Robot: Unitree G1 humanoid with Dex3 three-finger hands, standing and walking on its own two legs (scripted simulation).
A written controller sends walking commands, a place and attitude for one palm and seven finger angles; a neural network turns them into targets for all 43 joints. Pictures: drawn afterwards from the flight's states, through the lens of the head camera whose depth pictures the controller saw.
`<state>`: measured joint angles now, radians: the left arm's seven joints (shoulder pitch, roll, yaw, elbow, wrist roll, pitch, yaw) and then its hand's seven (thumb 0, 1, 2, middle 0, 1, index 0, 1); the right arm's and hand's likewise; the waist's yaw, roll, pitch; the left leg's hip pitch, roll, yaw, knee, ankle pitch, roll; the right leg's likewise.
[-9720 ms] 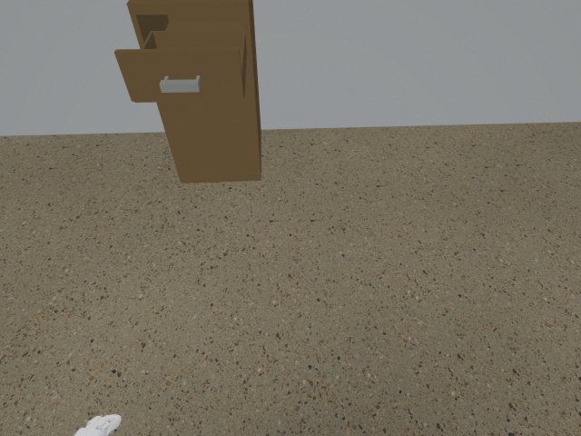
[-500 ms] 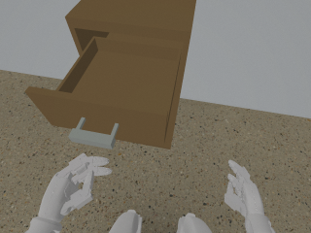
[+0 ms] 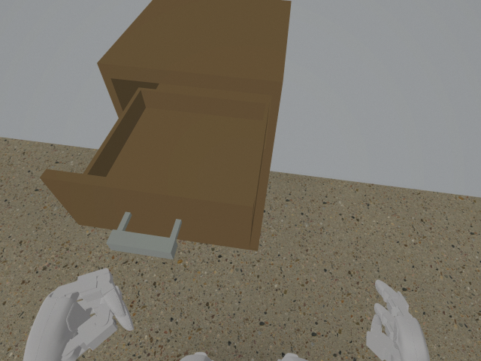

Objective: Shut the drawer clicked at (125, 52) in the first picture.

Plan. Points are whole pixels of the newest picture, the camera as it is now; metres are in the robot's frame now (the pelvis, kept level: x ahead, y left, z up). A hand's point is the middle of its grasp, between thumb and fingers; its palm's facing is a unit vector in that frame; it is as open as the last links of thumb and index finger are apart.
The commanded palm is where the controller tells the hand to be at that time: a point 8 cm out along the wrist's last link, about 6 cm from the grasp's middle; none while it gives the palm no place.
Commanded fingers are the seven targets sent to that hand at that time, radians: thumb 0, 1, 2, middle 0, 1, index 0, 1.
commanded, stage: raise the hand and make a fist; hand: left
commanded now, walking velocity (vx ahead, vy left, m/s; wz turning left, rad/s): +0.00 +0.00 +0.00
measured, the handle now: (147, 232) +0.33 +0.19 +0.00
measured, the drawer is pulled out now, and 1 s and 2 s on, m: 0.30 0.30 0.30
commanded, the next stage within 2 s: bring the fist close to the handle in 0.82 s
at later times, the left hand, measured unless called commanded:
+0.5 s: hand (100, 328) +0.16 +0.18 +0.09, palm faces -0.08 -0.99 -0.06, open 3.2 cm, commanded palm +0.12 +0.24 +0.10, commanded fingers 0.00 0.90 0.90 -1.40 -1.60 -1.40 -1.60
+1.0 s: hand (100, 329) +0.15 +0.18 +0.09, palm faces -0.03 -1.00 -0.08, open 3.2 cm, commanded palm +0.12 +0.24 +0.09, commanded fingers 0.00 0.90 0.90 -1.40 -1.60 -1.40 -1.60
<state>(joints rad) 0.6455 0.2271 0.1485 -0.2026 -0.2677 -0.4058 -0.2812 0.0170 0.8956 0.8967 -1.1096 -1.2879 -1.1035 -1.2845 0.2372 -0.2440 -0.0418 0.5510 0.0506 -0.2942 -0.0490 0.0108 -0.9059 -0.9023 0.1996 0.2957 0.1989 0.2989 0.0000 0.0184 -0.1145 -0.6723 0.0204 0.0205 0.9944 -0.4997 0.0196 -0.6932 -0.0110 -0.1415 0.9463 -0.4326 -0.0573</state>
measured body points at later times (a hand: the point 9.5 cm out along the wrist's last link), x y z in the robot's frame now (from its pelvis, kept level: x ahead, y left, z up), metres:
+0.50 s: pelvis +0.01 +0.02 +0.01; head +0.03 +0.02 +0.46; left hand +0.15 +0.24 +0.10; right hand +0.21 -0.20 -0.04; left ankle +0.00 +0.11 -0.68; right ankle +0.03 -0.09 -0.68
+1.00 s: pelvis +0.00 +0.01 +0.01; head +0.02 +0.01 +0.46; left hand +0.15 +0.24 +0.10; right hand +0.20 -0.21 -0.04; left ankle +0.00 +0.11 -0.68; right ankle +0.03 -0.09 -0.68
